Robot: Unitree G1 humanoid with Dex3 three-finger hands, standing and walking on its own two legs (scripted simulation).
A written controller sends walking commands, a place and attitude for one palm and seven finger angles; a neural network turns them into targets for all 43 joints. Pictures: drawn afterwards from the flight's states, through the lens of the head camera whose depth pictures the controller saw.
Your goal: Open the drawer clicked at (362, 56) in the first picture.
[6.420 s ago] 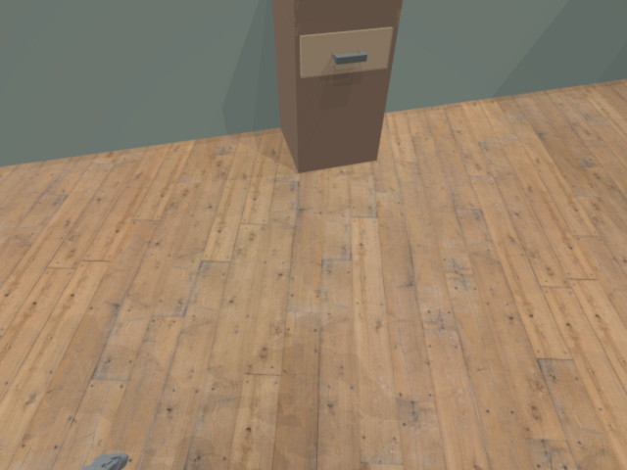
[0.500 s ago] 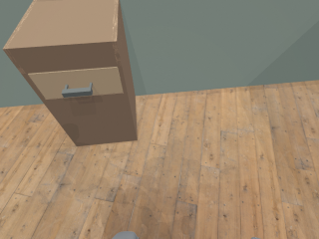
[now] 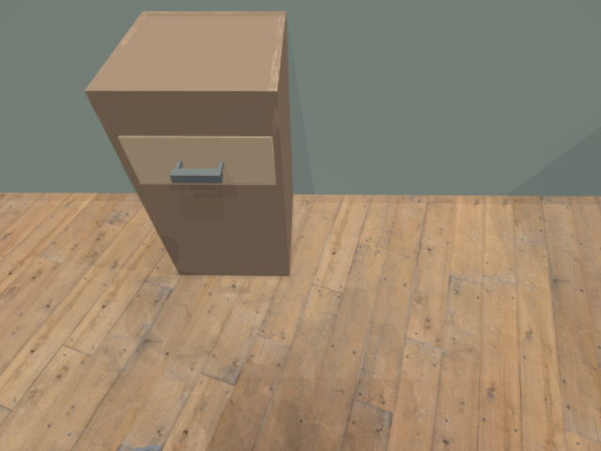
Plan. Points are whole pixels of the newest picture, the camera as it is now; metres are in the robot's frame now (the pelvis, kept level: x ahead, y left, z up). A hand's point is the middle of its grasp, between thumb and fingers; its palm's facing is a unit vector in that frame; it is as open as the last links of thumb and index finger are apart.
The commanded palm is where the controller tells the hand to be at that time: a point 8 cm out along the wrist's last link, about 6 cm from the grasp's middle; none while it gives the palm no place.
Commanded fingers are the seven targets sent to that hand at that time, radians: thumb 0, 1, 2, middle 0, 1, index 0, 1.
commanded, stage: take the last steps up to it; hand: left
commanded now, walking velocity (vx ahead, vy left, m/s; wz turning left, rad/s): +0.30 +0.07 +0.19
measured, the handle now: (198, 169) +0.79 +0.31 -0.18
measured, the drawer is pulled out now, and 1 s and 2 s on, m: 0.00 0.00 0.00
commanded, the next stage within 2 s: come to a stop and stand still in 0.94 s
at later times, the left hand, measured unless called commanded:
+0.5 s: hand out of the picture -0.06 +0.17 -0.16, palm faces +0.22 -0.96 -0.20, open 7.4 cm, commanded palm none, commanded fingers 0.00 0.90 0.90 -0.20 -0.30 -0.20 -0.30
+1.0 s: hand (167, 328) +0.34 +0.26 -0.16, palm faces +0.05 -0.97 -0.23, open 7.4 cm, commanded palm none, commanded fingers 0.00 0.90 0.90 -0.20 -0.30 -0.20 -0.30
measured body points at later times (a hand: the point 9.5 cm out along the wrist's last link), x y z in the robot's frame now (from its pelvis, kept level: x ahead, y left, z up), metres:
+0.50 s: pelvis +0.06 +0.03 +0.01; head +0.08 +0.02 +0.46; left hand -0.07 +0.22 -0.14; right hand +0.15 -0.21 -0.15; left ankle +0.10 +0.17 -0.71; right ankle +0.00 -0.11 -0.74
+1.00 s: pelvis +0.23 +0.07 -0.01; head +0.25 +0.05 +0.44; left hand +0.33 +0.31 -0.14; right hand +0.17 -0.15 -0.17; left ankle +0.11 +0.17 -0.74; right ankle +0.34 -0.02 -0.73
